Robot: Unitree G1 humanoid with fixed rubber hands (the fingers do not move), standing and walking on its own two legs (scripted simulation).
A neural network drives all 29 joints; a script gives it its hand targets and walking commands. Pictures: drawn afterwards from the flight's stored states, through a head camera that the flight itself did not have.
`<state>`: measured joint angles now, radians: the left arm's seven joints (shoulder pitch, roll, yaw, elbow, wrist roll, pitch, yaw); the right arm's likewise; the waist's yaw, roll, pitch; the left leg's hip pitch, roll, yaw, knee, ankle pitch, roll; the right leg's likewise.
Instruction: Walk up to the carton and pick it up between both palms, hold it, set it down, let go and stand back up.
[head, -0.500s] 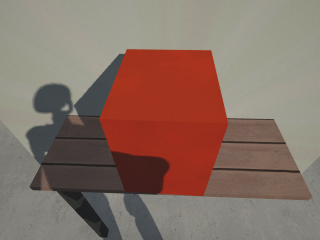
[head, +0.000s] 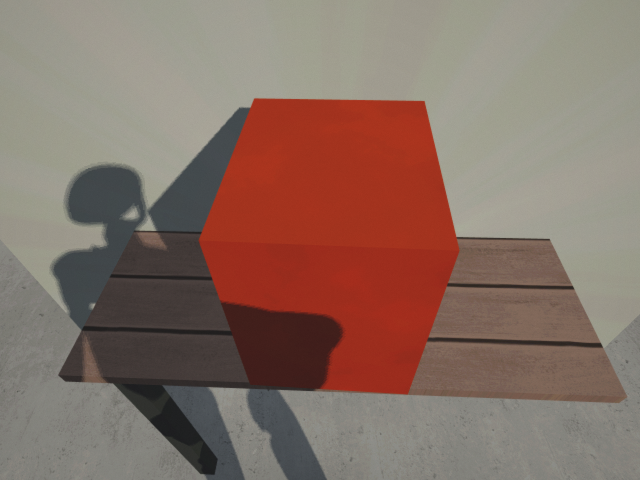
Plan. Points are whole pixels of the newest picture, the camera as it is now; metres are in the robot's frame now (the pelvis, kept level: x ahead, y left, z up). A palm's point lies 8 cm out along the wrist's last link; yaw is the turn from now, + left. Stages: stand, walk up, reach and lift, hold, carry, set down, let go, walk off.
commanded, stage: stand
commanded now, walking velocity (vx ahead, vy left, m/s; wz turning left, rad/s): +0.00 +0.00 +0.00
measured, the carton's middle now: (332, 250) +0.40 +0.01 +0.08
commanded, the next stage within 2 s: none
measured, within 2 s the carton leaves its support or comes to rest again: neither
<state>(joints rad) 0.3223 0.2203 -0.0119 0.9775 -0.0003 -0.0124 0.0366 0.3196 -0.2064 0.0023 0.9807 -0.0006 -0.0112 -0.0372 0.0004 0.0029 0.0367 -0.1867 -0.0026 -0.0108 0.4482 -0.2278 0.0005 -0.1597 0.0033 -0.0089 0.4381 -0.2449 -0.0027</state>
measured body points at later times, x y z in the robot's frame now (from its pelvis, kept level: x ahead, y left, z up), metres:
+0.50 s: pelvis +0.00 +0.00 +0.00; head +0.01 +0.00 +0.45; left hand +0.02 +0.25 -0.15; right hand +0.02 -0.24 -0.15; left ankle +0.01 +0.12 -0.74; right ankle +0.00 -0.12 -0.74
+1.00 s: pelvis +0.01 +0.00 +0.00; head +0.01 +0.00 +0.45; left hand +0.01 +0.24 -0.15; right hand +0.02 -0.24 -0.15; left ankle +0.01 +0.12 -0.74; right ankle +0.00 -0.12 -0.74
